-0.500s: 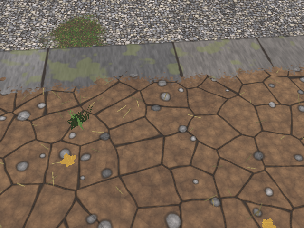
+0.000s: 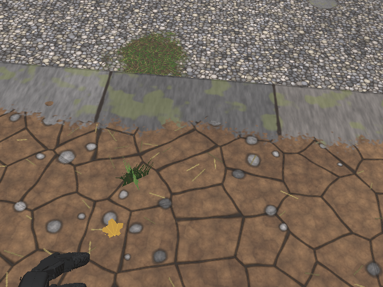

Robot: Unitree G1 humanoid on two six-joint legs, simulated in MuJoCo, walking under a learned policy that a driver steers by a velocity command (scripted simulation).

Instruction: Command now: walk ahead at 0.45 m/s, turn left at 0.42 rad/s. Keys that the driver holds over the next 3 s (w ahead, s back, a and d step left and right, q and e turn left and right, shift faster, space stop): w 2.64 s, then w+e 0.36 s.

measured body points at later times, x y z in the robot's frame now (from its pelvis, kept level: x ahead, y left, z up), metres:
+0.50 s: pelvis +0.26 +0.02 -0.01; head +0.30 +0.03 +0.44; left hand +0.20 +0.29 -0.14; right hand +0.53 -0.17 -0.08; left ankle +0.39 +0.14 -0.73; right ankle +0.11 -0.13 -0.74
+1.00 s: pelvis +0.52 +0.05 +0.00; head +0.55 +0.05 +0.45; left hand +0.73 +0.29 -0.09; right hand +0.53 -0.23 -0.13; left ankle +0.39 +0.14 -0.74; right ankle +0.71 -0.08 -0.71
